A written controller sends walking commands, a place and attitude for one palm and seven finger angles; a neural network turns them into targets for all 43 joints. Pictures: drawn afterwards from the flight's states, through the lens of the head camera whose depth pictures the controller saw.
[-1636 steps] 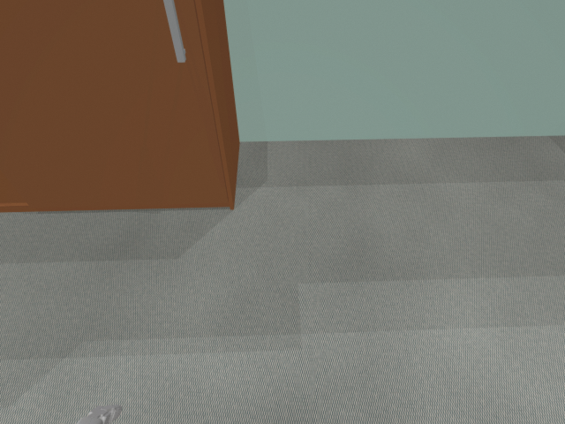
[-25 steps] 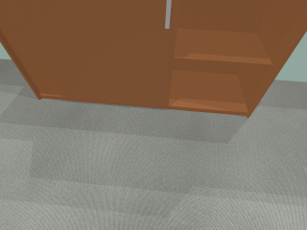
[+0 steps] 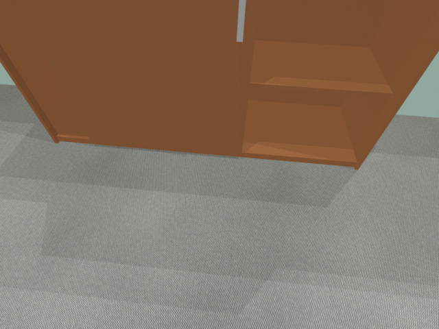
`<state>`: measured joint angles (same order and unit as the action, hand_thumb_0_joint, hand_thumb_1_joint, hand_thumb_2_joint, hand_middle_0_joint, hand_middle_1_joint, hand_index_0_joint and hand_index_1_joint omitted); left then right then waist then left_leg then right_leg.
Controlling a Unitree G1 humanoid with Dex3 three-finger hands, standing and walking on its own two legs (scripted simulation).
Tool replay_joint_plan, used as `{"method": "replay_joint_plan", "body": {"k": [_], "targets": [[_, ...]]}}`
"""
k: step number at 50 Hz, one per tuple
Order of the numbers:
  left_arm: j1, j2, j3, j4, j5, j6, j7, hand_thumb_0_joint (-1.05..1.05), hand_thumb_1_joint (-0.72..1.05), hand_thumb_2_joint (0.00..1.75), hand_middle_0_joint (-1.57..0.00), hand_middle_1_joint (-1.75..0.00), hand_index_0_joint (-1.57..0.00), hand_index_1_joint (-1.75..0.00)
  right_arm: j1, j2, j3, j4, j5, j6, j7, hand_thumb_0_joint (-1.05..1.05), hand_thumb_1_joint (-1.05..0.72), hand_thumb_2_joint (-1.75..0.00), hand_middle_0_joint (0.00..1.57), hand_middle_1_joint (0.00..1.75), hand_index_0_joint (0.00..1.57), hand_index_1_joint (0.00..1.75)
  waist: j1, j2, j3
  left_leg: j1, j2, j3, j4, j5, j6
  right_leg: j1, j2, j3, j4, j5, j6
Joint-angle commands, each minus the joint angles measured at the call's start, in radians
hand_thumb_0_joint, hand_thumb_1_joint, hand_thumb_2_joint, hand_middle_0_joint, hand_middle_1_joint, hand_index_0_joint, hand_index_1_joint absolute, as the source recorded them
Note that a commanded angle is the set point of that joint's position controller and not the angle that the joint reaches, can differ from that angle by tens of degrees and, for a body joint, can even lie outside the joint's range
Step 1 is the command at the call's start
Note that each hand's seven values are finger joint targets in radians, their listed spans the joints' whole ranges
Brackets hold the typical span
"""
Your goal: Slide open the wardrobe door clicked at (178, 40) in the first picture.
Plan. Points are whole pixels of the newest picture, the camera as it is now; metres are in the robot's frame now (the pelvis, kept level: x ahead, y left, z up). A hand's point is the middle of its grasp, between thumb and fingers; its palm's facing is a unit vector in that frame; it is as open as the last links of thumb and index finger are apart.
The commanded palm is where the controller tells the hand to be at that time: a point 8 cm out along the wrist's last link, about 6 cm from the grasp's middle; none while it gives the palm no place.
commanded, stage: look to check the result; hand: right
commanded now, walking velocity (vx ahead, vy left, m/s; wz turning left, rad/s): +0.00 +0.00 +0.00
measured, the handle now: out of the picture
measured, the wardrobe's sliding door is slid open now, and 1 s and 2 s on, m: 0.69 0.69 0.69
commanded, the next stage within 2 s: stand and wait in 0.20 s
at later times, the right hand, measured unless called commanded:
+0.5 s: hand out of the picture +0.04 -0.20 -0.17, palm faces -0.03 +0.97 -0.24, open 7.3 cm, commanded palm none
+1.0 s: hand out of the picture +0.07 -0.24 -0.16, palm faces -0.04 +0.94 -0.33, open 7.3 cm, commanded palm none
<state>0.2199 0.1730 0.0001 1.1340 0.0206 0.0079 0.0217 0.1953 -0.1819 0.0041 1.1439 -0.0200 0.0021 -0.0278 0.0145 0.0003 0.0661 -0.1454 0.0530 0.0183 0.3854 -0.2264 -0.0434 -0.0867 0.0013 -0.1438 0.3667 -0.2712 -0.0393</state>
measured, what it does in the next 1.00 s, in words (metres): stands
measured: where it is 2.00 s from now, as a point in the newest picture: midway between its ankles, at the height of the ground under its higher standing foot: outside the picture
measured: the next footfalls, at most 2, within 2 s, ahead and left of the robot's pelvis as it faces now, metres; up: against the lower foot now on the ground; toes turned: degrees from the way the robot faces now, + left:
none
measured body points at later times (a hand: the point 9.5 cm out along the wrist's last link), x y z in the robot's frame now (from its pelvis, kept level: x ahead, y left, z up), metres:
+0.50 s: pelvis +0.00 +0.00 +0.00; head +0.02 +0.00 +0.45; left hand +0.02 +0.26 -0.15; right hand +0.04 -0.25 -0.15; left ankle -0.01 +0.15 -0.74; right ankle -0.04 -0.08 -0.74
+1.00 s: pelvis -0.01 +0.01 +0.00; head +0.02 +0.00 +0.45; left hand +0.07 +0.30 -0.13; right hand +0.08 -0.29 -0.13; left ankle -0.01 +0.15 -0.74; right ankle -0.04 -0.08 -0.74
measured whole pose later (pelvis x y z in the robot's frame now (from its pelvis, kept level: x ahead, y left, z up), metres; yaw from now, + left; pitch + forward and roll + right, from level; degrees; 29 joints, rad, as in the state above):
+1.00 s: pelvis -0.01 +0.01 +0.00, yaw -1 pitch -1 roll +0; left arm 0.10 0.33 0.01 1.11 0.02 0.00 0.00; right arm 0.08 -0.34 0.00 1.13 -0.02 -0.01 0.00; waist 0.01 0.01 0.07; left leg -0.11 0.05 0.04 0.31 -0.18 -0.03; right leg -0.06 0.00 -0.13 0.29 -0.22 -0.03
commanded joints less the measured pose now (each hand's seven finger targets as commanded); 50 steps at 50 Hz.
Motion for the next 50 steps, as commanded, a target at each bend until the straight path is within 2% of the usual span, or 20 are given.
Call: {"method": "replay_joint_plan", "body": {"k": [1,5,14,17,23,25,27,36,40,43,50], "targets": [[0.054,0.125,0.023,-0.021,-0.003,-0.014,0.011,0.00,0.90,0.90,-0.20,-0.30,-0.20,-0.30,0.034,-0.119,-0.018,-0.039,0.004,-0.016,-0.013,0.00,-0.90,-0.90,0.20,0.30,0.20,0.30,0.003,-0.008,-0.047,0.009,0.065,-0.051,-0.023,0.277,0.039,0.011,-0.133,0.108,-0.058,0.338,0.010],[0.042,0.128,0.023,-0.021,-0.003,-0.013,0.009,0.00,0.90,0.90,-0.20,-0.30,-0.20,-0.30,0.025,-0.126,-0.020,-0.039,0.004,-0.015,-0.011,0.00,-0.90,-0.90,0.20,0.30,0.20,0.30,0.001,-0.008,-0.022,-0.002,0.064,-0.055,-0.038,0.239,0.038,-0.003,-0.132,0.110,-0.070,0.289,0.010],[0.026,0.162,0.029,-0.028,-0.005,-0.018,0.008,0.00,0.90,0.90,-0.20,-0.30,-0.20,-0.30,0.008,-0.155,-0.026,-0.046,0.003,-0.021,-0.008,0.00,-0.90,-0.90,0.20,0.30,0.20,0.30,0.002,-0.012,-0.056,0.021,0.067,-0.058,-0.039,0.274,0.044,0.014,-0.135,0.114,-0.068,0.320,0.010],[0.015,0.168,0.029,-0.028,-0.003,-0.017,0.007,0.00,0.90,0.90,-0.20,-0.30,-0.20,-0.30,-0.004,-0.163,-0.025,-0.047,0.004,-0.021,-0.007,0.00,-0.90,-0.90,0.20,0.30,0.20,0.30,0.002,-0.001,-0.036,0.012,0.070,-0.057,-0.049,0.250,0.044,0.004,-0.136,0.118,-0.082,0.288,0.010],[-0.007,0.199,0.034,-0.033,-0.003,-0.021,0.006,0.00,0.90,0.90,-0.20,-0.30,-0.20,-0.30,-0.025,-0.191,-0.029,-0.053,0.005,-0.027,-0.005,0.00,-0.90,-0.90,0.20,0.30,0.20,0.30,0.002,-0.007,-0.059,0.027,0.074,-0.060,-0.047,0.297,0.050,0.021,-0.139,0.121,-0.081,0.327,0.011],[-0.021,0.205,0.036,-0.036,-0.004,-0.019,0.004,0.00,0.90,0.90,-0.20,-0.30,-0.20,-0.30,-0.035,-0.205,-0.030,-0.054,0.004,-0.027,-0.004,0.00,-0.90,-0.90,0.20,0.30,0.20,0.30,0.002,0.006,-0.042,0.018,0.076,-0.059,-0.053,0.288,0.050,0.016,-0.140,0.124,-0.086,0.310,0.011],[-0.030,0.219,0.037,-0.038,-0.004,-0.018,0.003,0.00,0.90,0.90,-0.20,-0.30,-0.20,-0.30,-0.044,-0.211,-0.029,-0.056,0.004,-0.026,-0.002,0.00,-0.90,-0.90,0.20,0.30,0.20,0.30,0.002,-0.006,-0.040,0.017,0.076,-0.061,-0.064,0.262,0.048,0.015,-0.141,0.122,-0.093,0.287,0.012],[-0.088,0.284,0.043,-0.053,-0.005,-0.022,-0.006,0.00,0.90,0.90,-0.20,-0.30,-0.20,-0.30,-0.096,-0.276,-0.035,-0.070,0.003,-0.033,0.005,0.00,-0.90,-0.90,0.20,0.30,0.20,0.30,0.001,-0.007,-0.059,0.030,0.083,-0.070,-0.086,0.239,0.052,0.016,-0.147,0.136,-0.115,0.252,0.011],[-0.108,0.312,0.047,-0.061,-0.006,-0.026,-0.007,0.00,0.90,0.90,-0.20,-0.30,-0.20,-0.30,-0.114,-0.303,-0.039,-0.075,0.003,-0.036,0.007,0.00,-0.90,-0.90,0.20,0.30,0.20,0.30,0.002,-0.003,-0.095,0.047,0.087,-0.067,-0.082,0.278,0.054,0.039,-0.152,0.140,-0.112,0.302,0.012],[-0.127,0.333,0.047,-0.064,-0.006,-0.026,-0.008,0.00,0.90,0.90,-0.20,-0.30,-0.20,-0.30,-0.129,-0.317,-0.038,-0.076,0.004,-0.036,0.009,0.00,-0.90,-0.90,0.20,0.30,0.20,0.30,0.002,-0.005,-0.086,0.044,0.088,-0.066,-0.087,0.275,0.053,0.040,-0.153,0.140,-0.120,0.305,0.014],[-0.153,0.364,0.046,-0.070,-0.007,-0.025,-0.012,0.00,0.90,0.90,-0.20,-0.30,-0.20,-0.30,-0.150,-0.348,-0.037,-0.079,0.004,-0.039,0.011,0.00,-0.90,-0.90,0.20,0.30,0.20,0.30,0.003,-0.008,-0.114,0.066,0.096,-0.064,-0.092,0.307,0.056,0.055,-0.156,0.143,-0.121,0.330,0.018]]}}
